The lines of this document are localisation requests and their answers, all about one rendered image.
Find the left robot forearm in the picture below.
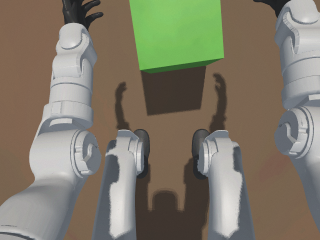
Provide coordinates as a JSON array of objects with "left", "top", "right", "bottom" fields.
[{"left": 29, "top": 23, "right": 98, "bottom": 170}]

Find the robot left shin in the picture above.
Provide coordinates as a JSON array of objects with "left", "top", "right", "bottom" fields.
[{"left": 105, "top": 129, "right": 144, "bottom": 174}]

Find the left robot hand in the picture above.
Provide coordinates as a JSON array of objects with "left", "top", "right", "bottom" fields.
[{"left": 62, "top": 0, "right": 104, "bottom": 31}]

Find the carton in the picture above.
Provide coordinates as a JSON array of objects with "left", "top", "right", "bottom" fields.
[{"left": 129, "top": 0, "right": 224, "bottom": 74}]

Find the right robot forearm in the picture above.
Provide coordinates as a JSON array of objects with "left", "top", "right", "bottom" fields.
[{"left": 274, "top": 0, "right": 320, "bottom": 110}]

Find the right robot upper arm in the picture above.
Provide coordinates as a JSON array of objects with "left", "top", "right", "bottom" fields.
[{"left": 274, "top": 106, "right": 320, "bottom": 233}]

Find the robot left foot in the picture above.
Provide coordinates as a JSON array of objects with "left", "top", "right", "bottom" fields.
[{"left": 133, "top": 129, "right": 150, "bottom": 179}]

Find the left robot upper arm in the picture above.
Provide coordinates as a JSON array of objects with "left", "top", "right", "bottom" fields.
[{"left": 0, "top": 128, "right": 102, "bottom": 240}]

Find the right robot hand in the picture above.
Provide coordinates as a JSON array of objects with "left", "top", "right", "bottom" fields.
[{"left": 253, "top": 0, "right": 291, "bottom": 18}]

